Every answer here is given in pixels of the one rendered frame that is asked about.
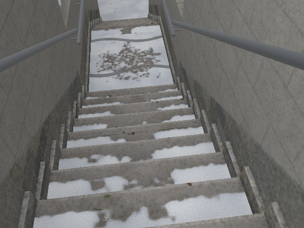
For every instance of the stairs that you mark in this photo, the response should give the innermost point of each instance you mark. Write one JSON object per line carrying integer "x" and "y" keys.
{"x": 138, "y": 158}
{"x": 122, "y": 22}

